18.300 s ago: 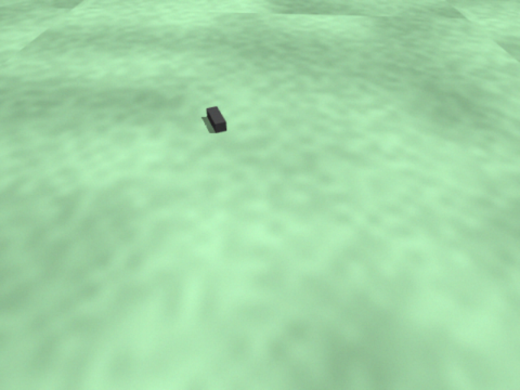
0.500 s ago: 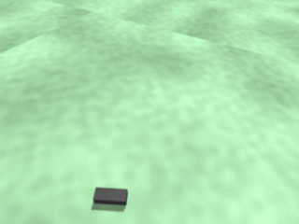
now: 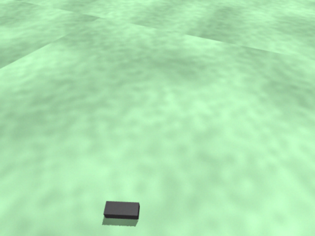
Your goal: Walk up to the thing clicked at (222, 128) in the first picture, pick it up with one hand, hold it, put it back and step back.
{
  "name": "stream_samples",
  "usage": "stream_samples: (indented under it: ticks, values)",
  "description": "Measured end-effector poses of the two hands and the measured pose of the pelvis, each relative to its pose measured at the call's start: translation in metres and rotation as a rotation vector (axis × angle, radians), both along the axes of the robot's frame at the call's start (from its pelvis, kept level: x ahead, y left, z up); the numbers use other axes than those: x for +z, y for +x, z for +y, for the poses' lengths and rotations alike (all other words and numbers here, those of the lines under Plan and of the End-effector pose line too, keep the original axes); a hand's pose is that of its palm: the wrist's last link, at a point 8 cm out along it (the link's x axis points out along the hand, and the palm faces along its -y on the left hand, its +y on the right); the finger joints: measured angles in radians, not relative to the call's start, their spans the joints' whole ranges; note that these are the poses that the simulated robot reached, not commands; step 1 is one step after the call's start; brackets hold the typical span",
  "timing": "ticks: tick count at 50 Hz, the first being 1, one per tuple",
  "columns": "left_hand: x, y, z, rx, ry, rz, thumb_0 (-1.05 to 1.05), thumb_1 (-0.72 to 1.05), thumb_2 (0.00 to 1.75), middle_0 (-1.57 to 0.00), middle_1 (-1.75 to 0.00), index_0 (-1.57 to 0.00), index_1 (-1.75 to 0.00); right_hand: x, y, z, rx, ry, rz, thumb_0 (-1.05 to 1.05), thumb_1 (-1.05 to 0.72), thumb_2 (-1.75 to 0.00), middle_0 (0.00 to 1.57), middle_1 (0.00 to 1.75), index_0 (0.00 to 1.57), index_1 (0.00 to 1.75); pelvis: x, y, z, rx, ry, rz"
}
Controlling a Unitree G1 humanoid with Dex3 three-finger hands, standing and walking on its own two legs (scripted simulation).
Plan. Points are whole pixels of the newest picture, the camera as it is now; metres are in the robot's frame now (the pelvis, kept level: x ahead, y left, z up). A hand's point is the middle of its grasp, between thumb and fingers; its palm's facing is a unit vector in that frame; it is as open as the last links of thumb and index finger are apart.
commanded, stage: walk up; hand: left
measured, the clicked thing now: (122, 210) +0.46 +0.21 -0.75
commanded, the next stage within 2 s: stand in 0.30 s
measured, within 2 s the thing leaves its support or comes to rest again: neither
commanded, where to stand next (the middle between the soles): +0.04 +0.01 m, yaw -1 degrees
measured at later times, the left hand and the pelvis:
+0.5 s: hand out of the picture +0.09 +0.24 -0.16, palm faces -0.02 -0.94 -0.34, open 7.4 cm; pelvis +0.01 -0.01 +0.00, yaw +0 degrees
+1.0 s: hand out of the picture +0.08 +0.23 -0.16, palm faces -0.03 -0.94 -0.34, open 7.4 cm; pelvis +0.01 -0.02 +0.00, yaw +0 degrees
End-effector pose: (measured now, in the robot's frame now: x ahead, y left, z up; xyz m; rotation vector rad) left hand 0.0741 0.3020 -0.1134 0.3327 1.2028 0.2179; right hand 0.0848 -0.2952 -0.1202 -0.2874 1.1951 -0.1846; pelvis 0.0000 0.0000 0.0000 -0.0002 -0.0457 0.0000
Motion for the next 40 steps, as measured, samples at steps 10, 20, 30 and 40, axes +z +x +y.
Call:
stream_samples:
  ticks: [10,20,30,40]
  values:
    - [-0.003,0.002,-0.008,0.005,-0.013,0.017,0.00,0.90,0.90,-0.20,-0.30,-0.20,-0.30,-0.002,-0.011,-0.006,-0.018,-0.007,0.046,0.01,-0.90,-0.90,0.20,0.30,0.21,0.30,0.000,0.005,-0.004,0.003,0.001,0.006]
    - [-0.005,0.011,-0.014,-0.005,-0.021,0.007,0.00,0.90,0.90,-0.20,-0.30,-0.20,-0.30,0.000,-0.010,-0.010,-0.021,-0.017,0.039,0.01,-0.90,-0.90,0.20,0.30,0.21,0.30,0.001,0.008,-0.008,0.002,0.003,0.004]
    - [-0.005,0.013,-0.022,-0.017,-0.032,0.002,0.00,0.90,0.90,-0.20,-0.29,-0.20,-0.30,0.001,-0.006,-0.013,-0.010,-0.018,0.028,0.00,-0.90,-0.90,0.20,0.30,0.21,0.30,0.001,0.008,-0.012,0.002,0.002,0.005]
    - [-0.005,0.004,-0.024,-0.011,-0.025,0.029,0.00,0.90,0.90,-0.20,-0.29,-0.20,-0.30,0.000,-0.008,-0.016,-0.005,-0.016,0.043,0.00,-0.90,-0.90,0.20,0.30,0.21,0.30,0.001,0.009,-0.016,0.002,0.001,0.009]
